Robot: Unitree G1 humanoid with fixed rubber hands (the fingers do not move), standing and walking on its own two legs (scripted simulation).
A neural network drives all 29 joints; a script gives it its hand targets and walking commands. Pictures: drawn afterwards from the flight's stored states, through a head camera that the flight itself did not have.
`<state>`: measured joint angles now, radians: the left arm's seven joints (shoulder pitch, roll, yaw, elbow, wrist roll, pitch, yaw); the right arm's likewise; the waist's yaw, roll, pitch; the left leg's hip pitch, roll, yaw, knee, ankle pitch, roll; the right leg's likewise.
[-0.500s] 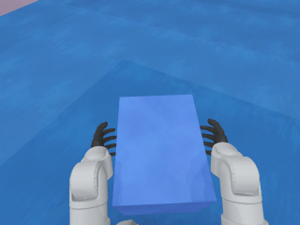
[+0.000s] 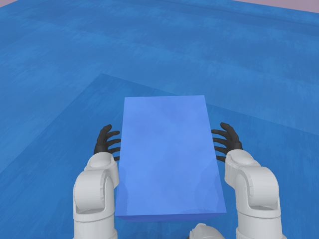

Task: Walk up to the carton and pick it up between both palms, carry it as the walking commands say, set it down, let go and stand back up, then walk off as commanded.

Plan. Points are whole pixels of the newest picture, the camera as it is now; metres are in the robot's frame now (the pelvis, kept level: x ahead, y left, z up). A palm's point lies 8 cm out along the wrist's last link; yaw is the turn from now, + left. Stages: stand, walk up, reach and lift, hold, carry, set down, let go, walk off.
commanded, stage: carry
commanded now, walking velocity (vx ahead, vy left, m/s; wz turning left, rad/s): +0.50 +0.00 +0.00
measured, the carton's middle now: (166, 159) +0.30 -0.01 +0.01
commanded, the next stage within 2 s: none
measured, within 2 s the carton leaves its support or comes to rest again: neither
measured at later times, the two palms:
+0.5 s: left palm (106, 71) +0.58 +0.17 +0.09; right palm (192, 64) +0.61 -0.12 +0.09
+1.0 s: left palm (116, 27) +0.93 +0.16 +0.08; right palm (179, 26) +0.94 -0.12 +0.07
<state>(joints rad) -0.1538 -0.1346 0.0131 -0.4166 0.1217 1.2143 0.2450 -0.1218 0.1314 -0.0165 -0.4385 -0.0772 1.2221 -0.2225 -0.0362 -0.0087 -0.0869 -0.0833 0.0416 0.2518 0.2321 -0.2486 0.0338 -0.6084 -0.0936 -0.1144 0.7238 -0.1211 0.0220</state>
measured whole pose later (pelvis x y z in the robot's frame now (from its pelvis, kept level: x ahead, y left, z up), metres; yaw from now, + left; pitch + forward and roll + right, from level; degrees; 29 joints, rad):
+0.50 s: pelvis +0.34 +0.00 -0.01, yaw +4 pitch +4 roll -1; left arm -0.12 -0.13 0.01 -0.47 0.08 1.21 0.23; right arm -0.13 0.13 -0.02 -0.47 -0.10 1.22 -0.22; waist 0.02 0.00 -0.08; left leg -0.46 0.06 0.20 0.45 -0.10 0.00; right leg -0.09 -0.07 -0.22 0.36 -0.33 0.03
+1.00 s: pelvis +0.67 +0.01 -0.03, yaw +2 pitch +4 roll -2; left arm -0.17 -0.14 0.01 -0.44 0.11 1.24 0.25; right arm -0.15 0.13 -0.02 -0.46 -0.09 1.26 -0.23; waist 0.00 0.03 -0.08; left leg 0.01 0.11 0.21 0.56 -0.49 -0.03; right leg -0.49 -0.04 -0.24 0.53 -0.11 -0.05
